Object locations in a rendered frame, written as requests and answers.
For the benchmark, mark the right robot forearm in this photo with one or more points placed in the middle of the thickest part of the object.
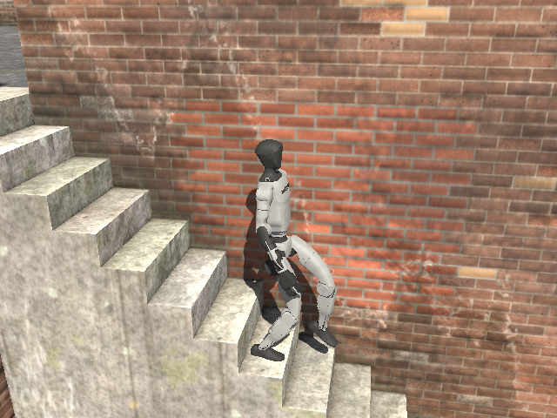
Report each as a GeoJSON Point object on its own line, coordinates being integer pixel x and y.
{"type": "Point", "coordinates": [263, 237]}

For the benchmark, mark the robot right hand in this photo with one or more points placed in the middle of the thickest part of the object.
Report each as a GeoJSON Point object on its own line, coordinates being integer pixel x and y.
{"type": "Point", "coordinates": [287, 280]}

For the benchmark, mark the humanoid robot torso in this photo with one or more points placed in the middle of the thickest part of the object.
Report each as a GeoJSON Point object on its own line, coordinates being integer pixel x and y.
{"type": "Point", "coordinates": [280, 214]}

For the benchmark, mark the right robot shin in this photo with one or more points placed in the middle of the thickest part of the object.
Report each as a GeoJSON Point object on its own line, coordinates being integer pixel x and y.
{"type": "Point", "coordinates": [280, 328]}

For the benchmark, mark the robot right upper arm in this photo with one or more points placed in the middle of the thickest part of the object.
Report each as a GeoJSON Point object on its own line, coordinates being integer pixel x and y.
{"type": "Point", "coordinates": [264, 196]}

